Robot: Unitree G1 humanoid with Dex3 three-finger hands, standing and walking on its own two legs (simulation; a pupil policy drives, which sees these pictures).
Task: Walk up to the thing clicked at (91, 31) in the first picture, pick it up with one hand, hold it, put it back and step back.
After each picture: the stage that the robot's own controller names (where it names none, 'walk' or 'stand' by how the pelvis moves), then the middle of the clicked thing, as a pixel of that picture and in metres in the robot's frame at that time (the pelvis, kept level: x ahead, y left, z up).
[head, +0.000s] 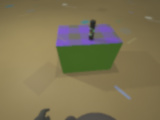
stand; (92, 30) +1.05 +0.07 -0.02
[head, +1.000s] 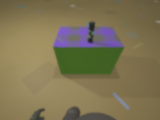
walk; (91, 32) +0.99 +0.10 +0.00
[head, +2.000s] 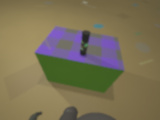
walk; (84, 44) +0.67 +0.15 +0.01
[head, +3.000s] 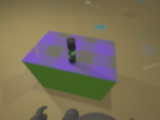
stand; (71, 51) +0.55 +0.22 +0.00
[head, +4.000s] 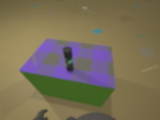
stand; (68, 60) +0.50 +0.23 -0.02
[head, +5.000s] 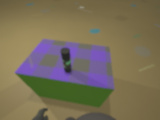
stand; (66, 61) +0.48 +0.24 -0.02
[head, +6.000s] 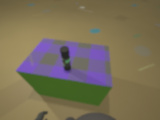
stand; (66, 59) +0.50 +0.25 -0.03
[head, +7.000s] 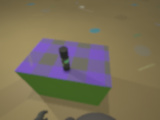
stand; (65, 60) +0.50 +0.26 -0.03
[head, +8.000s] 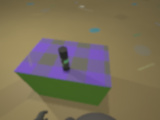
stand; (64, 60) +0.49 +0.26 -0.03
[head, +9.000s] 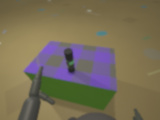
rise first; (70, 61) +0.49 +0.25 -0.02
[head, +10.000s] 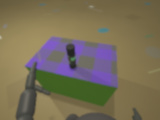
go down; (71, 57) +0.52 +0.23 -0.02
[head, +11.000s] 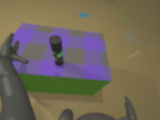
go down; (57, 53) +0.48 +0.23 +0.02
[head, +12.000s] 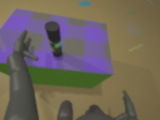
close in; (55, 42) +0.50 +0.23 +0.06
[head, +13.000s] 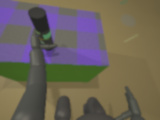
close; (44, 33) +0.53 +0.24 +0.09
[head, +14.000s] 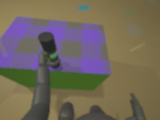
lift; (51, 53) +0.43 +0.24 +0.07
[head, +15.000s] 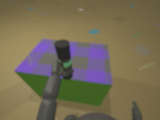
lift; (65, 62) +0.33 +0.17 +0.16
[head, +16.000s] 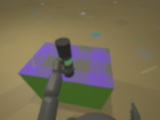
hold; (66, 60) +0.33 +0.17 +0.18
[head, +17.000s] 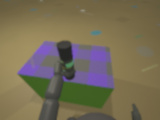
crouch; (67, 63) +0.33 +0.16 +0.16
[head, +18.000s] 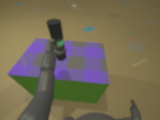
crouch; (58, 42) +0.45 +0.22 +0.20
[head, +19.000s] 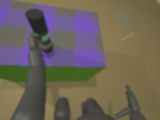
lower; (42, 35) +0.52 +0.24 +0.06
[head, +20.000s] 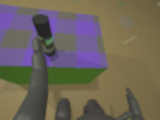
lower; (46, 39) +0.51 +0.23 +0.08
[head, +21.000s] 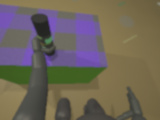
lower; (45, 38) +0.51 +0.23 +0.08
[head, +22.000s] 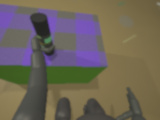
lower; (45, 38) +0.51 +0.24 +0.08
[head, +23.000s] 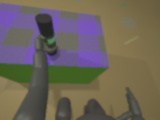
loosen; (48, 38) +0.51 +0.23 +0.08
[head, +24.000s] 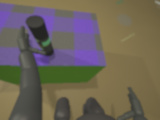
withdraw; (43, 40) +0.50 +0.23 +0.08
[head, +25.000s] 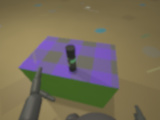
sink last; (71, 59) +0.47 +0.21 +0.02
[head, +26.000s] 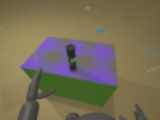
stand; (71, 58) +0.49 +0.21 +0.02
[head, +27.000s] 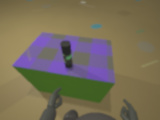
stand; (67, 56) +0.49 +0.22 +0.03
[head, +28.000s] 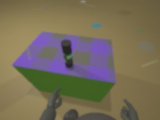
stand; (67, 55) +0.49 +0.22 +0.03
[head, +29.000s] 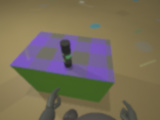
stand; (66, 55) +0.49 +0.22 +0.04
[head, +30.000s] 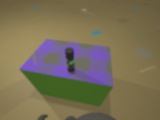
stand; (70, 61) +0.50 +0.21 -0.02
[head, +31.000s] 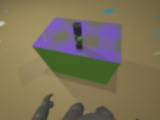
walk; (78, 37) +0.66 +0.19 +0.00
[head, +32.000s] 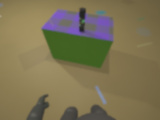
walk; (82, 20) +1.00 +0.18 +0.00
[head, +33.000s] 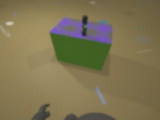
stand; (84, 26) +1.11 +0.19 -0.01
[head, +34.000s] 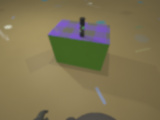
stand; (82, 27) +1.10 +0.20 -0.03
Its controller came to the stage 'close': yes
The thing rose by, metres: 0.22
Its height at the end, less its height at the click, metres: +0.00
